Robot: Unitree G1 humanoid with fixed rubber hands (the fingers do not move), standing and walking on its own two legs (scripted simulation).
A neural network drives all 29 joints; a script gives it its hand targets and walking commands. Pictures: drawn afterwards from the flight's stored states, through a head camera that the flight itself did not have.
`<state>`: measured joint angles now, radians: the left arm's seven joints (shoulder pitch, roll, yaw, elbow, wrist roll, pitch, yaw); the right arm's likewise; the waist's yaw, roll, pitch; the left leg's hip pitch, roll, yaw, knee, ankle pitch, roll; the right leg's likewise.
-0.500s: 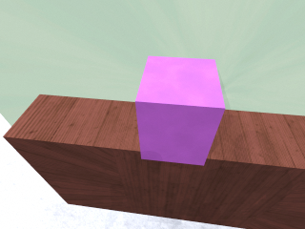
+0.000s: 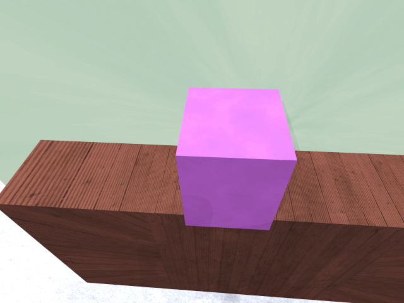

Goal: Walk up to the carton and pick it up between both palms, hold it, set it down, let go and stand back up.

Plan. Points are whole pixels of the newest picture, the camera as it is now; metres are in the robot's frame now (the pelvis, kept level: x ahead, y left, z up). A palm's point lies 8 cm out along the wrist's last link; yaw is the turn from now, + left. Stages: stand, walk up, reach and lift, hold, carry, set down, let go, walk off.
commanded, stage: walk up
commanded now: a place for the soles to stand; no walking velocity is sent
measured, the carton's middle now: (230, 160) +0.43 -0.04 +0.05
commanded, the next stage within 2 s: reach and lift in 1.20 s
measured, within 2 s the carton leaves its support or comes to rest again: neither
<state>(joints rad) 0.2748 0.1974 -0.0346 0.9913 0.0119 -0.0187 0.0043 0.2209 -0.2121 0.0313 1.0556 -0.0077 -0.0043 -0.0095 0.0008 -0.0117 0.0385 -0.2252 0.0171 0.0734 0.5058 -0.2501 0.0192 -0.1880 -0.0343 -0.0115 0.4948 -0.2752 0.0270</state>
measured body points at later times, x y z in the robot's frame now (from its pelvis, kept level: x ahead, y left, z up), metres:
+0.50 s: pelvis +0.01 +0.01 +0.00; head +0.03 +0.01 +0.45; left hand +0.04 +0.25 -0.15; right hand +0.03 -0.24 -0.15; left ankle +0.02 +0.11 -0.74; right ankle -0.01 -0.14 -0.74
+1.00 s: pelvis +0.02 +0.00 -0.01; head +0.04 -0.01 +0.44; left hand +0.08 +0.24 -0.15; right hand +0.01 -0.25 -0.16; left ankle +0.02 +0.11 -0.74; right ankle +0.00 -0.14 -0.74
